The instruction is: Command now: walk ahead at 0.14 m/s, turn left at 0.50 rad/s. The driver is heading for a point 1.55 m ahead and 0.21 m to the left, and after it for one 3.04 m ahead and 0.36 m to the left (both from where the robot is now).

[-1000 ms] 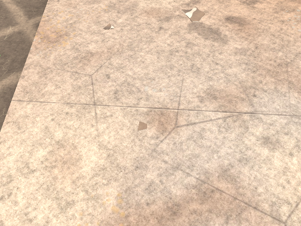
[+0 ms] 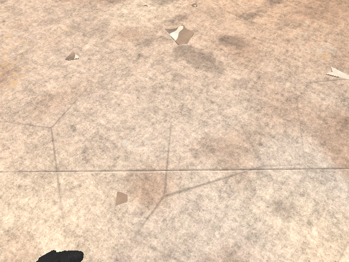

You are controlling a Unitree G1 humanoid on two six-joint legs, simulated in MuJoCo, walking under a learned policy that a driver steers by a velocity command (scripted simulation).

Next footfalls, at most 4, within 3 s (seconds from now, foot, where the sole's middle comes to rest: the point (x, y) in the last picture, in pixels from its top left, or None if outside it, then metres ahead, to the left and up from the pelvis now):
0.28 left None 0.12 0.14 -0.78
0.78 right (175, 255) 0.47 0.02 -0.78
1.26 left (120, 191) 0.75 0.24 -0.78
1.68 right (177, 186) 0.76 0.00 -0.78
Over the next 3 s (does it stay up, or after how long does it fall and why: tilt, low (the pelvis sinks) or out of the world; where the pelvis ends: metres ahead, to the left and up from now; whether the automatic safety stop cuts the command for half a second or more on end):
stays up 0.88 0.21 0.00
